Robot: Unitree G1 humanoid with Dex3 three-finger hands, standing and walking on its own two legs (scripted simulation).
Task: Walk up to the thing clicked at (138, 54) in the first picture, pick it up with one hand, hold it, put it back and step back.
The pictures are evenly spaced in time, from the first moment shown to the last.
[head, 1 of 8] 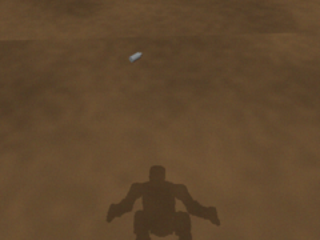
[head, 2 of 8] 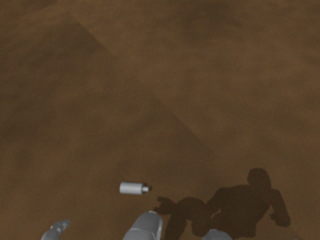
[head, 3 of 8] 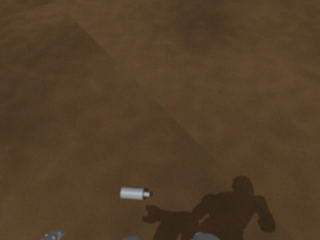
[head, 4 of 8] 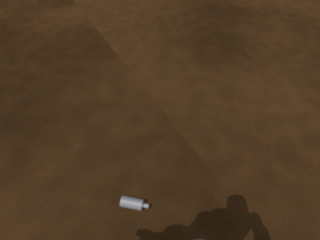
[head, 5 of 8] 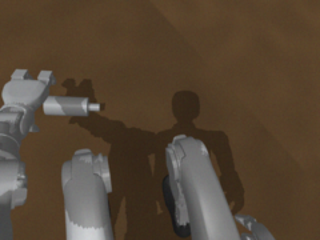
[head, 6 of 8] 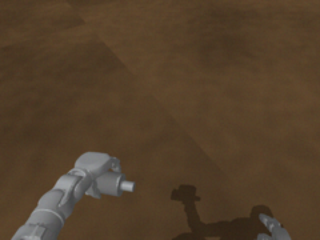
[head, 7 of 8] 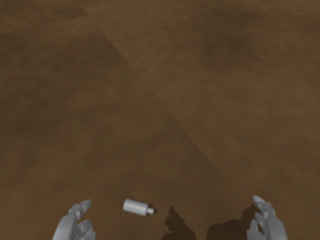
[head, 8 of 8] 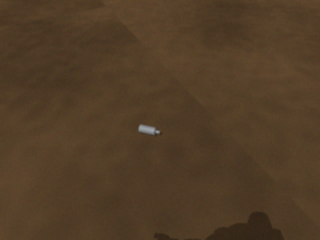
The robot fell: no
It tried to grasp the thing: yes
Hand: left
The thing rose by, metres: 0.67
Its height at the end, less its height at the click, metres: +0.00
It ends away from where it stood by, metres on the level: 0.02
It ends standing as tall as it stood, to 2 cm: yes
